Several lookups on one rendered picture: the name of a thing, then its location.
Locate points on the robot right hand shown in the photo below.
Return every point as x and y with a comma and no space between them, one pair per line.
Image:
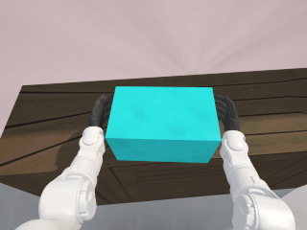
228,109

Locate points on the right robot upper arm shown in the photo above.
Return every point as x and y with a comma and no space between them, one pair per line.
258,212

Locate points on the robot left forearm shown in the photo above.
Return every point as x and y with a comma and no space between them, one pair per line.
88,161

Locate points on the carton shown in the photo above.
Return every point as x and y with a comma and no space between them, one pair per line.
163,124

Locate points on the robot right forearm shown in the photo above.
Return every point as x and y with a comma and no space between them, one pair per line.
239,171

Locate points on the left robot upper arm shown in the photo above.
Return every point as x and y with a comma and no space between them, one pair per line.
65,205

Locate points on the robot left hand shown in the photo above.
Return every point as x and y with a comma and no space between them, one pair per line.
97,115

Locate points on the pedestal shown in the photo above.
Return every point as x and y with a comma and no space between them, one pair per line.
42,136

